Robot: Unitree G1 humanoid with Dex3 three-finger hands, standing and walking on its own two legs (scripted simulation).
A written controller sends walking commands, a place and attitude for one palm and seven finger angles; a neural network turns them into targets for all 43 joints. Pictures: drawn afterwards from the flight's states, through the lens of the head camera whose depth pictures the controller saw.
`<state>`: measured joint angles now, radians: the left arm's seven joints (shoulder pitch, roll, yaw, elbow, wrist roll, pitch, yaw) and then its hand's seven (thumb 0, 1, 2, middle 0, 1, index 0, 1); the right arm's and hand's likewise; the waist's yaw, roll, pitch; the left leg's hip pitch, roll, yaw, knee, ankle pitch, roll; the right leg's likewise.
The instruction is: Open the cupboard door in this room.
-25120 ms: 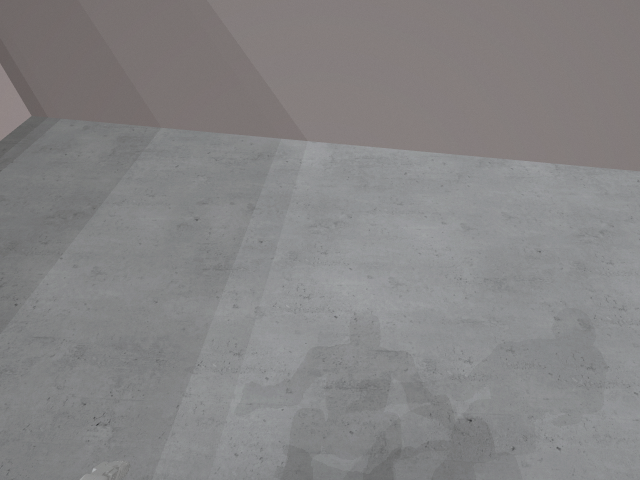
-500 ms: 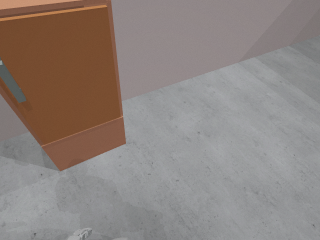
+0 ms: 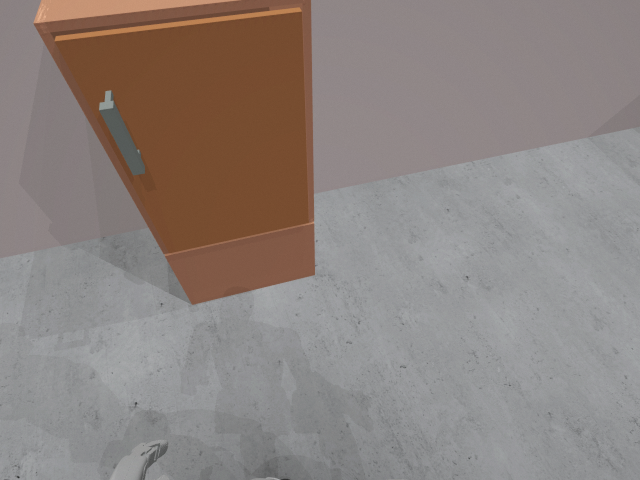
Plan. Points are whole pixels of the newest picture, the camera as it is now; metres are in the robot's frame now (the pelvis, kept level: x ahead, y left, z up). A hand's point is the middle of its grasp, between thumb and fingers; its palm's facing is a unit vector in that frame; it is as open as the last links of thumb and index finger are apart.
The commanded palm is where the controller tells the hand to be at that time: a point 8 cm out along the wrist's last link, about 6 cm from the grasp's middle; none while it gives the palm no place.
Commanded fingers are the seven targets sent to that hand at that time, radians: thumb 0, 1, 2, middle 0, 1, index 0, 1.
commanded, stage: turn to face it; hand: left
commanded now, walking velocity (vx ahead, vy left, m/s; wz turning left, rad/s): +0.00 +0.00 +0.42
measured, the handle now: (124, 134) +0.70 +0.39 +0.00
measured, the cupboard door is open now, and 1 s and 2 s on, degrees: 0 0 0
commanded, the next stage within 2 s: take the last steps up to it in 0.28 s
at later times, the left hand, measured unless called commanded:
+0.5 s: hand out of the picture -0.08 +0.17 -0.17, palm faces +0.28 -0.93 -0.25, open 7.3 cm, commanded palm none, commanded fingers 0.00 0.90 0.90 -0.20 -0.30 -0.20 -0.30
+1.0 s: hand out of the picture +0.12 +0.18 -0.17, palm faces +0.22 -0.95 -0.21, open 7.3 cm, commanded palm none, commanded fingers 0.00 0.90 0.90 -0.20 -0.30 -0.20 -0.30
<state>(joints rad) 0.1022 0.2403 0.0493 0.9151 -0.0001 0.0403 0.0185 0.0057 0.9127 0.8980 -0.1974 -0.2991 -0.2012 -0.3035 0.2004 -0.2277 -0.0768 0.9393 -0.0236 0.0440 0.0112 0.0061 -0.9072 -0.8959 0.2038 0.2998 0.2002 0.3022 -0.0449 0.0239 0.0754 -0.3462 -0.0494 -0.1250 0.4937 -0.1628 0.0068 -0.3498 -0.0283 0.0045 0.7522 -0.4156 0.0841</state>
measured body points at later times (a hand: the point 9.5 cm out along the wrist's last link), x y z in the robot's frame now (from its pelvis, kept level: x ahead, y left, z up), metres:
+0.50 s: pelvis -0.03 -0.02 +0.00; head +0.00 -0.02 +0.45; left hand -0.09 +0.22 -0.15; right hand +0.12 -0.25 -0.15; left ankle -0.10 +0.09 -0.73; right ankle -0.01 -0.14 -0.74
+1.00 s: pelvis +0.08 -0.02 -0.02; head +0.12 -0.03 +0.43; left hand +0.11 +0.23 -0.15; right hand +0.05 -0.26 -0.18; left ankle -0.09 +0.08 -0.71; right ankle +0.16 -0.11 -0.74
